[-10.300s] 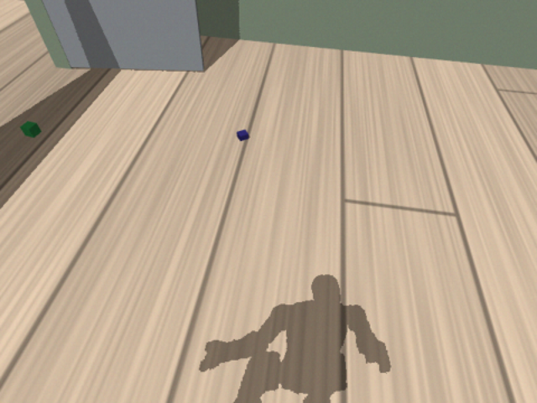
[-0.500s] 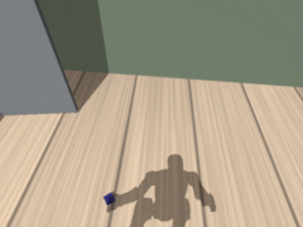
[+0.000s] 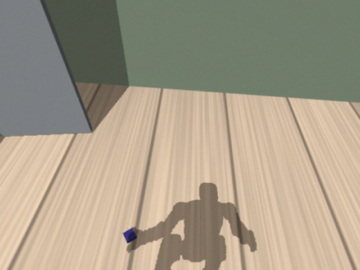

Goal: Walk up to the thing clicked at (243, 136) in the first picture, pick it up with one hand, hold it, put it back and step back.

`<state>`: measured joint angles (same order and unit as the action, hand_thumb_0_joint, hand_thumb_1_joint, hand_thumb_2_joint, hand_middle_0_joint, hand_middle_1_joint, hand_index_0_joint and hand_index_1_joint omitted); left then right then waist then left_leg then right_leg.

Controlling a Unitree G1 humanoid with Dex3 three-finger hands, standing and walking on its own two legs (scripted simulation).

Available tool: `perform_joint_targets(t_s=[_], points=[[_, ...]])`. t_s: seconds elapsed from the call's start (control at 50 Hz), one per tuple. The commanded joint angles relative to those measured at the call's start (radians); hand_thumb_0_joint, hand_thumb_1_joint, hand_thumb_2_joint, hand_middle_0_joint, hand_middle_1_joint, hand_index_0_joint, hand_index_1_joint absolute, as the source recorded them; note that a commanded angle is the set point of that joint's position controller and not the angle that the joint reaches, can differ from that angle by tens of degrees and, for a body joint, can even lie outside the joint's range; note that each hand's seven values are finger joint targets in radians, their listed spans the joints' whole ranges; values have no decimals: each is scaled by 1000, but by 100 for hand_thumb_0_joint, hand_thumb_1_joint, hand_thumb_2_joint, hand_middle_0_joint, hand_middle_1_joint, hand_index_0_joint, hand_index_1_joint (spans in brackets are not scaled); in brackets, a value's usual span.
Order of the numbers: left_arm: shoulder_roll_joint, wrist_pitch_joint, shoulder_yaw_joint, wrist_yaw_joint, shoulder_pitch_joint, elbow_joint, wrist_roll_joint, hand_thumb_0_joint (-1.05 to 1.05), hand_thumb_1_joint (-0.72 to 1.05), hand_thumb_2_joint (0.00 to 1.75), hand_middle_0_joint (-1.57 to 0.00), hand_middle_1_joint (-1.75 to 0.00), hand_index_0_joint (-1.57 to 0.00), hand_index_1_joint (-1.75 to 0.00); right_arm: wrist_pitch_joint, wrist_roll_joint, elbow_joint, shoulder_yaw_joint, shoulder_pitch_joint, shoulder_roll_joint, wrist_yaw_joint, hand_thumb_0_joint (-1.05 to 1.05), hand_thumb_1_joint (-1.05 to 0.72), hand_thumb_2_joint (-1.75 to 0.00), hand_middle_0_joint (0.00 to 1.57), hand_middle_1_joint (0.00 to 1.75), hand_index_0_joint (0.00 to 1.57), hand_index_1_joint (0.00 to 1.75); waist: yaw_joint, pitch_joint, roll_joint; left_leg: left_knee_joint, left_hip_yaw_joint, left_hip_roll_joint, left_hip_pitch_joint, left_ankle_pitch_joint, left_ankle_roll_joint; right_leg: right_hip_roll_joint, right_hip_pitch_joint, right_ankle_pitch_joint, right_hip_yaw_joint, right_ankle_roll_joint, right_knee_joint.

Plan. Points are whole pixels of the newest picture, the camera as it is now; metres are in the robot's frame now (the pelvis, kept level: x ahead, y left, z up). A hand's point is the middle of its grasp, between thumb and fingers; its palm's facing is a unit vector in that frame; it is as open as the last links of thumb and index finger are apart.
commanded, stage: stand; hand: left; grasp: from above
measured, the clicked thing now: (130, 235) +0.42 +0.23 -0.77
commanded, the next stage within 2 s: rise first in 0.48 s
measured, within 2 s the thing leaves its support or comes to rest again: neither
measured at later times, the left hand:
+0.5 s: hand out of the picture +0.07 +0.25 -0.16, palm faces -0.03 -0.94 -0.35, open 7.4 cm
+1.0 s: hand out of the picture +0.14 +0.26 -0.19, palm faces -0.09 -0.90 -0.42, open 11.7 cm
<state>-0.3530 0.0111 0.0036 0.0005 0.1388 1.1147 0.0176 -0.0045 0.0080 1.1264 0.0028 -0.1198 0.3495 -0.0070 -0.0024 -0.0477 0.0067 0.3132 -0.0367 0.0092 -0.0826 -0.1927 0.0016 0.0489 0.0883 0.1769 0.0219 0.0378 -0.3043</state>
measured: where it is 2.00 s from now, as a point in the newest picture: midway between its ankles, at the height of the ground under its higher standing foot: outside the picture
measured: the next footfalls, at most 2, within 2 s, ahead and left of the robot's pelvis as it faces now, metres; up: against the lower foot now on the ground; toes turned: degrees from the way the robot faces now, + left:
none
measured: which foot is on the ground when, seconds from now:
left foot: down 0.00-1.00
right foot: down 0.00-1.00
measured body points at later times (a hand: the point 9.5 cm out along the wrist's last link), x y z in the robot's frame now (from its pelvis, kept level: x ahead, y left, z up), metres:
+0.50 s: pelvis +0.00 +0.00 +0.00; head +0.01 +0.00 +0.45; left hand +0.07 +0.30 -0.13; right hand +0.08 -0.30 -0.13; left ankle -0.01 +0.12 -0.75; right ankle -0.01 -0.14 -0.75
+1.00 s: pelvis -0.02 +0.00 -0.04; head +0.05 +0.01 +0.41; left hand +0.14 +0.30 -0.16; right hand +0.09 -0.27 -0.15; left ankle -0.01 +0.12 -0.75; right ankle -0.01 -0.14 -0.75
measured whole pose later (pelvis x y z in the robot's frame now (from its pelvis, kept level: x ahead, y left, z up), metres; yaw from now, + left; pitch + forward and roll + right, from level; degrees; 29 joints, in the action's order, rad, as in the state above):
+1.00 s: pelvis -0.02 +0.00 -0.04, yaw +0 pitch +10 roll -1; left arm -0.33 -0.12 -0.14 -0.02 0.01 0.92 0.19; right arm -0.05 -0.03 0.70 0.03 -0.26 0.25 0.00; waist 0.03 0.05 0.00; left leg 0.78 -0.02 0.04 -0.58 -0.38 0.00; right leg 0.03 0.57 0.35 0.02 0.03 -0.74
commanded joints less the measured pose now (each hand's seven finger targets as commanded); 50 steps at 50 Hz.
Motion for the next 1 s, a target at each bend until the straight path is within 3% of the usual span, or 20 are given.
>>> perform_joint_targets(t_s=[0.0,0.54,0.56,0.58,0.6,0.62,0.64,0.68,0.72,0.76,0.78,0.84,0.9,0.94,0.98], points=[[-210,19,-40,-12,-39,-60,-3,0,90,90,-20,-30,-20,-30,-25,2,-65,42,37,215,14,0,-90,-90,20,30,20,30,5,63,-9,-44,100,129,2,172,21,99,0,-156,-77,-50,37],[-207,16,-40,-10,-35,-55,-5,0,90,90,-20,-30,-20,-30,-27,0,-66,40,42,213,15,0,-90,-90,20,30,20,30,1,60,-4,-49,101,133,14,173,19,96,4,-141,-73,-52,33],[-208,16,-42,-11,-41,-60,-3,0,87,90,-21,-34,-18,-37,-27,3,-68,41,39,212,16,0,-82,-88,20,30,20,30,3,66,-3,-45,96,130,10,173,21,99,2,-157,-77,-53,35],[-48,106,-50,-28,-392,-411,-58,0,79,94,-28,-42,-22,-45,-74,-68,-346,-12,17,48,35,0,-90,-93,20,30,20,30,121,-16,-9,27,-7,-2,-136,29,9,-50,243,-68,2,-43,-49],[-94,101,-63,-35,-524,-347,-59,0,71,92,-28,-47,-23,-52,-72,-69,-288,-5,-30,75,46,0,-97,-92,20,30,20,30,91,31,4,48,0,-7,-126,15,11,-44,198,-44,11,-43,-57],[-140,58,-98,-38,-351,-159,-42,0,63,96,-25,-53,-19,-58,-62,-67,-277,7,-64,98,51,0,-97,-92,20,30,20,30,80,7,49,69,-1,-12,-163,-17,13,-52,218,6,20,-50,-64],[-171,40,-127,-28,-261,-87,-29,0,55,89,-27,-57,-23,-61,-52,-67,-309,24,-72,110,50,0,-94,-91,20,30,20,30,41,11,51,109,-9,-6,-208,-3,12,-52,227,12,25,-50,-98],[-290,52,-188,-19,-357,-163,13,0,39,84,-27,-70,-26,-71,-58,-50,-337,51,-108,109,61,0,-94,-91,20,30,20,30,24,180,-1,177,-5,-16,-211,57,10,-44,213,-60,12,-50,-171],[-230,27,-200,10,-157,-49,72,0,23,80,-25,-81,-27,-79,-64,-28,-361,76,-152,95,48,0,-95,-91,20,30,20,30,19,245,-8,260,0,-24,-273,115,7,-38,233,-123,10,-52,-252],[-234,8,-228,21,-78,-124,111,0,7,79,-28,-82,-28,-81,-69,-25,-417,90,-153,90,40,0,-95,-91,20,30,20,30,-33,343,-54,287,0,-29,-268,175,-5,-40,200,-155,10,-59,-290],[-242,-7,-234,14,-74,-167,126,0,-1,78,-28,-82,-29,-81,-70,-28,-445,94,-144,86,39,0,-93,-90,20,30,20,30,-45,354,-92,282,-1,-32,-268,186,-12,-41,194,-151,9,-62,-290],[-167,-80,-178,-8,-138,-213,155,0,-25,79,-29,-83,-28,-84,-69,-34,-510,83,-101,71,34,0,-89,-89,20,30,20,30,-14,265,-48,296,13,-23,-338,124,-12,-51,280,-76,23,-60,-293],[-153,-126,-174,-30,-142,-238,171,0,-38,78,-32,-80,-31,-82,-85,-33,-554,86,-86,69,24,0,-90,-90,20,30,20,30,1,218,-18,353,22,-10,-424,11,-8,-60,389,47,33,-59,-344],[-128,-133,-174,-41,-138,-274,175,0,-39,78,-34,-78,-32,-80,-101,-30,-571,88,-107,64,20,0,-91,-90,20,30,20,30,13,223,-7,396,25,-5,-471,-34,-6,-64,450,90,34,-58,-389],[-139,-125,-193,-48,-131,-331,192,0,-36,76,-35,-79,-34,-80,-119,-27,-586,89,-115,58,17,0,-91,-90,20,30,20,30,9,258,-15,451,33,-1,-512,-48,-4,-63,499,102,34,-59,-449]])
